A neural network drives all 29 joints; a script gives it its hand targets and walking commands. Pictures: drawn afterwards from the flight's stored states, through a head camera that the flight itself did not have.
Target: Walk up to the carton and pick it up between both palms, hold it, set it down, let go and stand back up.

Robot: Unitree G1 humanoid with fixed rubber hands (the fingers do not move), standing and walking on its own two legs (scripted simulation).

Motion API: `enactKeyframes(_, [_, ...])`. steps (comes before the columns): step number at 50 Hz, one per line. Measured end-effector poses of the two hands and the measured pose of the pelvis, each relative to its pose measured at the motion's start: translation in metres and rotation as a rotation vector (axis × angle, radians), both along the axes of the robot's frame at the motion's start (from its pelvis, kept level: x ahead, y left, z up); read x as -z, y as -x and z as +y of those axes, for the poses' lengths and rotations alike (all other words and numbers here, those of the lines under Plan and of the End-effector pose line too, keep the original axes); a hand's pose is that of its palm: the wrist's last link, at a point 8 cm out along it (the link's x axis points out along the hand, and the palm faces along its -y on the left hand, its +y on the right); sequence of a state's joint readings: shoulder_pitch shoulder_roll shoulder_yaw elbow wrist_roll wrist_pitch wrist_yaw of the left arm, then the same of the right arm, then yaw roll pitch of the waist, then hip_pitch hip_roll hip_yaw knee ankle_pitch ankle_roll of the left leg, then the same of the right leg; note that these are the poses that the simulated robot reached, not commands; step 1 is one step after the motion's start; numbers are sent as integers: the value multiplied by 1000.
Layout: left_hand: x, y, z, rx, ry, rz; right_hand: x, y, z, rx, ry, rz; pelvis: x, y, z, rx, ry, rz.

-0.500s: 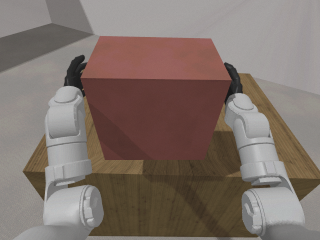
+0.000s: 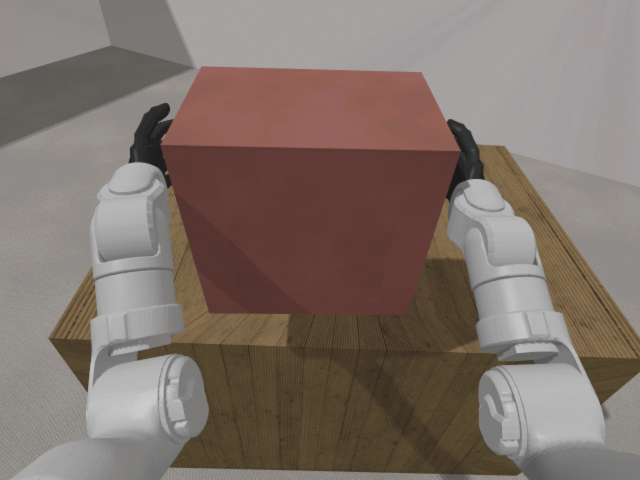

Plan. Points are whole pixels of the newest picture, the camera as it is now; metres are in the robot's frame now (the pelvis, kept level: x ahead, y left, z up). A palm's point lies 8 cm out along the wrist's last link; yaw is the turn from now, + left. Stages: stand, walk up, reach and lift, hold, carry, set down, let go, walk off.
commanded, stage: hold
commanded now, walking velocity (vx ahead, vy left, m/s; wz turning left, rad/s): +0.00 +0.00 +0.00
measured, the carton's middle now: (310, 198) +0.41 +0.01 +0.17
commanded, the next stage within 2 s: none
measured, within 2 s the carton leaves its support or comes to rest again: neither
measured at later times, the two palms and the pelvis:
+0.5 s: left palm (152, 179) +0.37 +0.19 +0.23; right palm (465, 192) +0.37 -0.17 +0.22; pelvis +0.00 +0.00 +0.00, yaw +0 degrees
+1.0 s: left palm (149, 175) +0.37 +0.19 +0.23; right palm (464, 187) +0.37 -0.17 +0.22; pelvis +0.00 +0.00 +0.00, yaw +0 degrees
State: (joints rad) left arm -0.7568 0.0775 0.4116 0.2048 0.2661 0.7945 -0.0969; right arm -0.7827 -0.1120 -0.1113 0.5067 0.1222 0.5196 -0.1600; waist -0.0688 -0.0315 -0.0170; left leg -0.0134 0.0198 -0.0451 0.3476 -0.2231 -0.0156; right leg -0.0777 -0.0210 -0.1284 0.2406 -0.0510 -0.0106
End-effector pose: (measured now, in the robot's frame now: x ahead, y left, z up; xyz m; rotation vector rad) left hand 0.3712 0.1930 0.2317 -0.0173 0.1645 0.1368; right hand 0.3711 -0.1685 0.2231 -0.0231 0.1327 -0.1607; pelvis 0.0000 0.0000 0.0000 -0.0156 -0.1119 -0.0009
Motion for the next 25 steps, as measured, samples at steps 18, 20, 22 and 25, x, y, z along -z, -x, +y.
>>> enactKeyframes(18, [4, 5, 1, 8, -11, -9, 2, 6, 1, 3, 6, -10, 0, -3, 6, 4, 6, -14])
enactKeyframes(20, [4, 5, 0, 9, -12, -7, 3, 7, 0, 4, 6, -7, 0, -2, 6, 5, 5, -15])
enactKeyframes(22, [5, 5, -1, 10, -9, -1, 4, 7, -1, 6, 5, -3, 0, -1, 6, 5, 4, -15])
enactKeyframes(25, [6, 4, -2, 10, -9, 4, 5, 6, -2, 6, 6, 3, 0, 0, 5, 5, 1, -12])
